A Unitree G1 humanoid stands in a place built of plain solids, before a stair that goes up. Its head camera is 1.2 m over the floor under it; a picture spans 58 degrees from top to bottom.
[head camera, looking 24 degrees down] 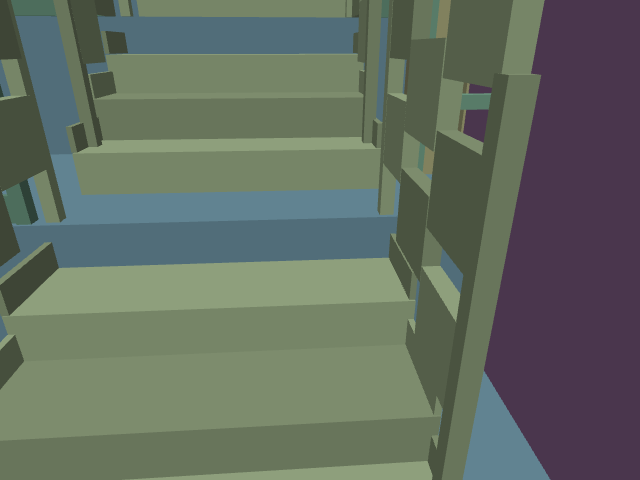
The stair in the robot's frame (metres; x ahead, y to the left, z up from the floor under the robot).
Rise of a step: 0.16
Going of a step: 0.30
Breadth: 1.22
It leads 4 degrees to the left of straight ahead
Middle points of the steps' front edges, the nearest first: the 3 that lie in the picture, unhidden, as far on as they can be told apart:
0.80 0.29 0.33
1.09 0.31 0.49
1.39 0.33 0.65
